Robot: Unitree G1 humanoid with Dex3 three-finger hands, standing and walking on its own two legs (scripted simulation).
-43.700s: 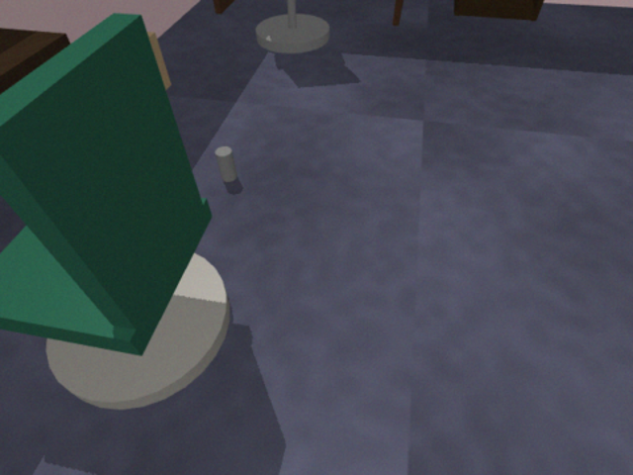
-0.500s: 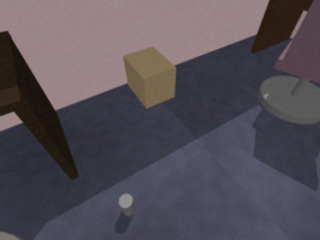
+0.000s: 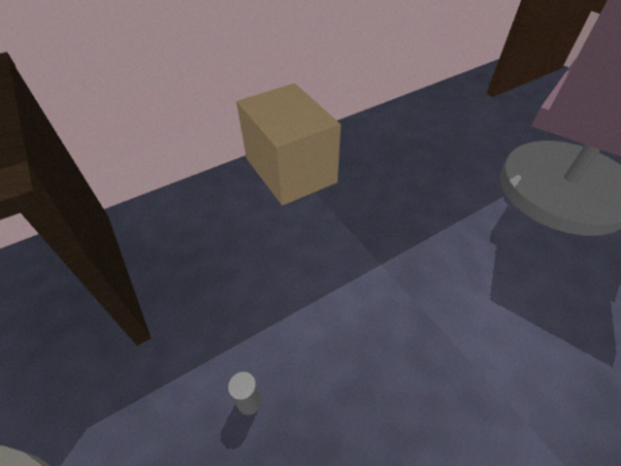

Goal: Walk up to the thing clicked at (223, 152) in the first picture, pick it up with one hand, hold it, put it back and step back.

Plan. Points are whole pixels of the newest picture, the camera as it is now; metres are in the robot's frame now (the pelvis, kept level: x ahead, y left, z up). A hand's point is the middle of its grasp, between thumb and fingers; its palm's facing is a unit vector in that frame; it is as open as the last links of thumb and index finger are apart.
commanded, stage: step back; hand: left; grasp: from the side
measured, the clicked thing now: (245, 394) +0.42 +0.21 -0.70
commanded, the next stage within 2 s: none
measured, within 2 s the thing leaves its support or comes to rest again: neither
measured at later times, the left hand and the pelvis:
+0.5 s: hand out of the picture +0.04 +0.28 -0.17, palm faces +0.01 -0.92 -0.40, open 7.4 cm; pelvis -0.09 +0.01 -0.03, yaw +3 degrees
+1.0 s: hand out of the picture -0.08 +0.28 -0.16, palm faces -0.05 -0.91 -0.40, open 7.4 cm; pelvis -0.19 +0.02 -0.03, yaw -3 degrees
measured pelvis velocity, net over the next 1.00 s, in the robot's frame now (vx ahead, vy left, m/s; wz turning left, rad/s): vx -0.19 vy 0.02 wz -0.04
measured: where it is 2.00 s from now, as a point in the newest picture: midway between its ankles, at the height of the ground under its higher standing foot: outside the picture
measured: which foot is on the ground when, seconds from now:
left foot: down 0.00-0.28, up 0.30-0.50, down 0.52-0.92, up 0.94-1.00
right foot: down 0.00-0.52, up 0.54-0.88, down 0.90-1.00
